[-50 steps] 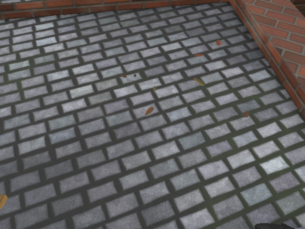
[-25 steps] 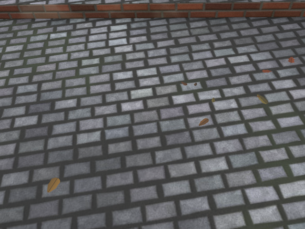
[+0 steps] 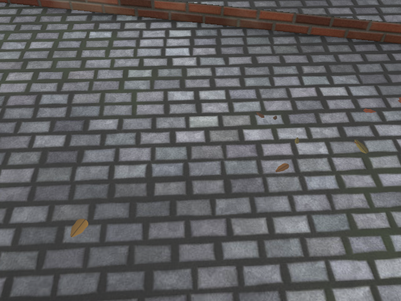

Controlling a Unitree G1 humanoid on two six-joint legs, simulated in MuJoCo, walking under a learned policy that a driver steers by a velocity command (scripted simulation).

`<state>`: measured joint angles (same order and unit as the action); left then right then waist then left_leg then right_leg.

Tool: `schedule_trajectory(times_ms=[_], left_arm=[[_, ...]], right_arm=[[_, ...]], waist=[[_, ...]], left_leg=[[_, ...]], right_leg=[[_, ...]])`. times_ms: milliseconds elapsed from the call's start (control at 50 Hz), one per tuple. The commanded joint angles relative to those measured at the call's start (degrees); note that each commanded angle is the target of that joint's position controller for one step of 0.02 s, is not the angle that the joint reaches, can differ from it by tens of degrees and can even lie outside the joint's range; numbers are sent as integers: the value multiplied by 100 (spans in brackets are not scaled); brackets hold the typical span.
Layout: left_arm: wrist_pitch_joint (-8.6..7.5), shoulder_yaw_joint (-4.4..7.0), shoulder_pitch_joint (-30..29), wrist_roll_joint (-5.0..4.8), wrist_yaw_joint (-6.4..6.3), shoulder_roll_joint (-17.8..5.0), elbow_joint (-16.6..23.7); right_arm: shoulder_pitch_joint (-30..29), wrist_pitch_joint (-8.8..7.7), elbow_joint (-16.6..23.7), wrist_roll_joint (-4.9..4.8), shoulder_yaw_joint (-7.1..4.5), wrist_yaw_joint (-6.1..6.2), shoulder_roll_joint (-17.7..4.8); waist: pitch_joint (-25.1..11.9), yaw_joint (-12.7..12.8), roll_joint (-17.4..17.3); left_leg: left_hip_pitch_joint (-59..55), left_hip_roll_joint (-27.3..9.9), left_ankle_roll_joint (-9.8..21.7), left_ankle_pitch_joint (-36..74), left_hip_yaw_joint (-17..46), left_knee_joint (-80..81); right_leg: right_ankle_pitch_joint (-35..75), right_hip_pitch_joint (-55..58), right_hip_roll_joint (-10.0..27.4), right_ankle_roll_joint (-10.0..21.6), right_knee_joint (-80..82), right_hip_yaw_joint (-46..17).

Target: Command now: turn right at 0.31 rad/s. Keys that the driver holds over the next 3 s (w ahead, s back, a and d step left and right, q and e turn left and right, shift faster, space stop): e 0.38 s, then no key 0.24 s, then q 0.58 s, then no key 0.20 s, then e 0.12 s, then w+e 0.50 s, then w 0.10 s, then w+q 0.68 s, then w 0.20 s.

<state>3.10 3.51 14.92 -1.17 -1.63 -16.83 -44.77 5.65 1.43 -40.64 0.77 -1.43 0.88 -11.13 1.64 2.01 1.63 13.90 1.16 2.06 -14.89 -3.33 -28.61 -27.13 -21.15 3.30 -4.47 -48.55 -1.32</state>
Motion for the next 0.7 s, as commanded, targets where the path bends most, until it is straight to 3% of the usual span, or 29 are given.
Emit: schedule_trajectory(times_ms=[20, 100, 140, 160, 180, 200, 220, 240, 260, 280, 340, 440, 540, 620, 660, 680, 700], left_arm=[[-55, 112, -248, -20, -4, -520, 548], [-47, 112, 24, -4, 89, -433, 576], [-64, 137, 355, 33, 152, -428, 510], [-85, 219, 405, 107, 130, -720, 562], [-105, 379, 399, 92, 47, -1417, 719], [-213, 356, 576, 305, 124, -1464, 808], [-325, 308, 360, 350, 153, -1307, 871], [-378, 288, 29, 235, 130, -1178, 918], [-380, 239, -179, 116, 102, -1018, 977], [-362, 193, -287, 42, 60, -917, 1016], [-306, 168, -110, 60, 9, -858, 1086], [-218, 200, -78, 81, -60, -919, 1161], [-166, 177, -253, 160, 6, -928, 1191], [-140, 102, -498, 105, 56, -790, 1174], [-182, -59, -425, 110, 65, -357, 1013], [-242, -87, -123, 243, 68, -248, 900], [-298, -68, 278, 322, 90, -240, 875]], right_arm=[[18, 21, 236, -42, -397, 105, -1197], [-225, 69, 182, -122, -453, 127, -1258], [-328, 112, 110, -236, -479, 144, -1257], [-117, 113, 27, -237, -470, 142, -1101], [-225, 73, 237, 35, -375, 125, -763], [-836, 18, 450, 11, -394, 148, -875], [-801, 8, 386, -105, -468, 154, -1068], [-625, 26, 274, -136, -509, 168, -1124], [-478, 50, 150, -100, -536, 200, -1162], [-371, 60, 108, -62, -555, 218, -1191], [-252, 31, 97, -130, -534, 190, -1092], [-287, -23, 86, -140, -489, 159, -1068], [-205, -107, 62, -146, -432, 66, -1067], [52, -206, 14, -149, -390, -30, -1021], [445, -270, -148, -34, -290, -111, -828], [476, -280, -124, 39, -312, -104, -1127], [91, -273, -79, 64, -293, -105, -1317]], waist=[[-312, -315, -880], [-446, -135, -874], [-491, 88, -805], [-430, 17, -131], [-335, -187, 1593], [-524, 269, 1472], [-431, 142, 768], [-338, -55, 388], [-342, -131, 187], [-388, -194, 252], [-552, -172, 381], [-469, -41, 610], [-328, 51, 768], [-405, -77, 684], [-578, -302, 406], [-699, -81, -93], [-605, 448, -885]], left_leg=[[-646, -1870, 1281, 2039, 1375, 848], [-624, -1874, 1111, 2404, 1071, 566], [-379, -1624, 707, 1882, 685, 113], [146, -1193, 204, 888, 226, -714], [1691, -243, -461, -1348, -395, -2303], [2224, 166, -481, -2568, 417, -3448], [2379, -14, -438, -2276, 741, -4035], [2464, -127, -414, -1729, 807, -4136], [2475, -195, -443, -1352, 848, -4025], [2361, -215, -505, -1022, 871, -3954], [2153, -77, -646, -534, 832, -3755], [1931, -132, -769, -352, 845, -2416], [1068, -164, -695, -600, 706, -1578], [430, -156, -554, -433, 629, -613], [-603, -334, -392, 1114, 690, 876], [-999, -884, -189, 2152, 1317, 811], [-574, -1142, 256, 2385, 1645, 562]], right_leg=[[-127, -397, 34, 62, -14, 120], [196, 89, -60, 302, 670, 383], [1272, 719, -231, 582, 1884, 521], [2460, 1156, 85, 862, 2552, -244], [4640, 1817, 1431, 1634, 2698, -2252], [4603, 1599, 1999, 2551, 3081, -3094], [4178, 1591, 1759, 2456, 3063, -2667], [3868, 1607, 1408, 2102, 2929, -2195], [3711, 1646, 1194, 1848, 2885, -1945], [3746, 1641, 1045, 1740, 2887, -1800], [3808, 1784, 832, 1754, 2891, -1686], [2835, 1806, 715, 1723, 2923, -1822], [2278, 1113, 648, 1770, 2882, -1992], [2743, 998, 618, 1694, 2577, -2205], [2480, 773, 381, 1267, 2455, -1893], [1799, 616, 21, 914, 2065, -1467], [917, 717, -478, 623, 2034, -877]])
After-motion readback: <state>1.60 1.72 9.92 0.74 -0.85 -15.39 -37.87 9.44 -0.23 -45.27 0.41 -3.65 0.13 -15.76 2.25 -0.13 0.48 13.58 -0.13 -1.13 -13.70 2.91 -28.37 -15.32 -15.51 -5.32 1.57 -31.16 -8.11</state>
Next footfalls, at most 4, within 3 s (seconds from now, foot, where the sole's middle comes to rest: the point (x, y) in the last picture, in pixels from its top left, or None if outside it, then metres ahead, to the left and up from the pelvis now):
0.16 right None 0.00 -0.13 -0.77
0.68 left None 0.06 0.10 -0.77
1.30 left None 0.02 0.14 -0.77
1.94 right None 0.09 -0.15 -0.77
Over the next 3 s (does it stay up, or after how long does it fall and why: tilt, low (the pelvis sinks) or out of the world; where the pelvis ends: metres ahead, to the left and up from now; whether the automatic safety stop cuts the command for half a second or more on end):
stays up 0.69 -0.17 -0.16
